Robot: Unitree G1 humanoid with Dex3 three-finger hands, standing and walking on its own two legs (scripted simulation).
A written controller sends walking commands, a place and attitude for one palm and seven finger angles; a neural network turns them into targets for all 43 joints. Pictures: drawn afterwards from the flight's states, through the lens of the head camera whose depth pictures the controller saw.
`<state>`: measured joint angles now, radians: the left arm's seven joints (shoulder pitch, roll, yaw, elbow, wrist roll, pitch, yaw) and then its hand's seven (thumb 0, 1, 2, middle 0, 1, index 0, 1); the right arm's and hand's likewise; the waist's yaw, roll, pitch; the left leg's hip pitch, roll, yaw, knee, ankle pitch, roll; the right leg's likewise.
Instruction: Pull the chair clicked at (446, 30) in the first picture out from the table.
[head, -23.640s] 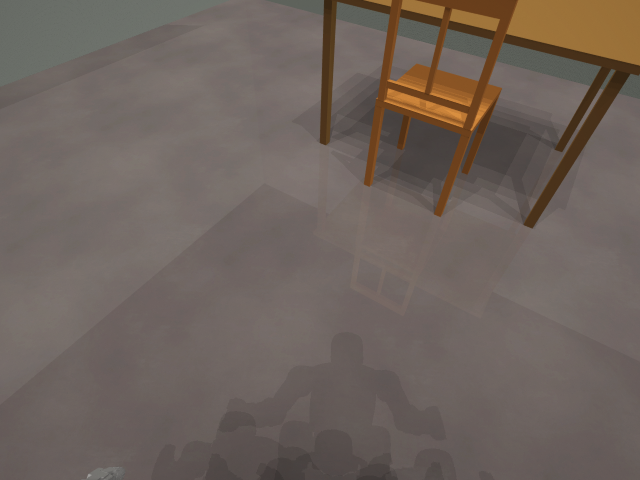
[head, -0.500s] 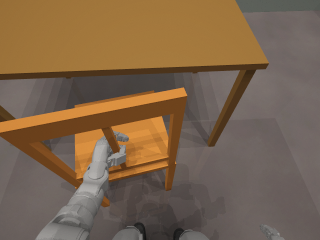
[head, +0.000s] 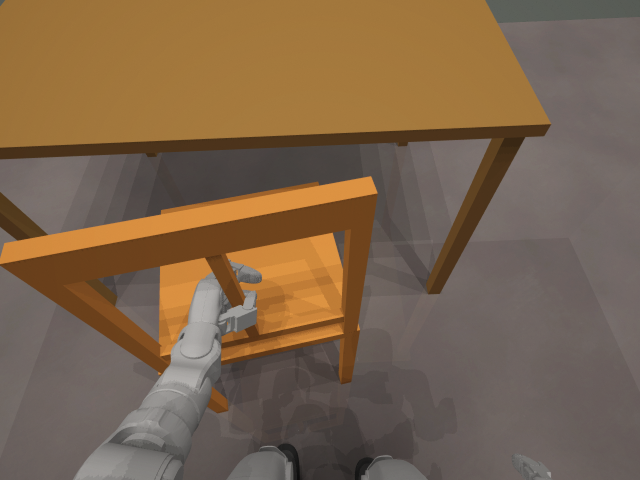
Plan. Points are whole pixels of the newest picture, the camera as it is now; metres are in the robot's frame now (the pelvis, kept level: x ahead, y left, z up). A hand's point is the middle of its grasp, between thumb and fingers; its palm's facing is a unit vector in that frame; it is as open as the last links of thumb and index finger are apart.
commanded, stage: step backward, pulling the chair out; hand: left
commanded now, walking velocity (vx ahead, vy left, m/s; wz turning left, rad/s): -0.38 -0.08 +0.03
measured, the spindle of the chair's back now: (237, 298) +0.37 +0.14 -0.07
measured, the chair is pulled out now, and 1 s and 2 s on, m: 0.15 0.15 0.26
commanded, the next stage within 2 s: none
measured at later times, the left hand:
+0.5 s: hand (249, 310) +0.34 +0.11 -0.06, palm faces -0.03 -0.99 -0.16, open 5.2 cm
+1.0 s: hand (249, 310) +0.34 +0.11 -0.06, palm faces -0.04 -0.99 -0.16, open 5.2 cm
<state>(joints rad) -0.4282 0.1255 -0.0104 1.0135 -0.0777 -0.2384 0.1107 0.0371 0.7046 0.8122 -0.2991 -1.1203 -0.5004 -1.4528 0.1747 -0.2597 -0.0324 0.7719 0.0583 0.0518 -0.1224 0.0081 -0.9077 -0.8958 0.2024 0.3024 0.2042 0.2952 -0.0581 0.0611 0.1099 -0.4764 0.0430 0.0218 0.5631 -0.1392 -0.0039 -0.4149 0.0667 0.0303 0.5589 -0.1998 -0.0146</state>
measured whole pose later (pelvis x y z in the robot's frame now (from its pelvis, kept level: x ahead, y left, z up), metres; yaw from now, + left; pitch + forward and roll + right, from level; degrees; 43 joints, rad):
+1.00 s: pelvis -0.01 +0.01 +0.00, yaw +0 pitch +4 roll +0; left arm -0.45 0.14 -0.03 0.96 -0.06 -0.18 0.10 0.04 0.70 0.79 -0.27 -1.17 -0.50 -1.45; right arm 0.17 -0.26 -0.03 0.75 0.04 0.06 -0.13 0.01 -0.91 -0.90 0.20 0.30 0.20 0.29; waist -0.05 0.01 0.11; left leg -0.41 0.00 0.00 0.59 -0.26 0.00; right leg -0.46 0.02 0.03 0.57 -0.18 0.00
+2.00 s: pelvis -0.13 +0.01 +0.00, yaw +0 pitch +4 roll +0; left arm -0.46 0.14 -0.02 0.89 -0.07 -0.11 0.10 0.04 0.71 0.79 -0.24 -1.16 -0.50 -1.45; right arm 0.15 -0.27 -0.03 0.72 0.04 0.09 -0.12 0.01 -0.91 -0.90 0.20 0.30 0.20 0.29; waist -0.07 0.02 0.14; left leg -0.35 0.03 -0.01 0.60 -0.29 -0.03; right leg -0.49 0.01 -0.03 0.55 -0.13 -0.01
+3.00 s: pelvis -0.27 -0.02 +0.00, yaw +1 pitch +2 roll +1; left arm -0.42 0.11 -0.03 0.96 -0.08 -0.15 0.08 0.04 0.71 0.81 -0.26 -1.18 -0.50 -1.45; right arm 0.24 -0.23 -0.02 0.73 0.02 0.07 -0.10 0.01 -0.91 -0.90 0.20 0.30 0.20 0.29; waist -0.02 0.04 0.11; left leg -0.31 0.03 0.00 0.60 -0.33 -0.04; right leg -0.43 0.04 -0.01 0.57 -0.17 -0.03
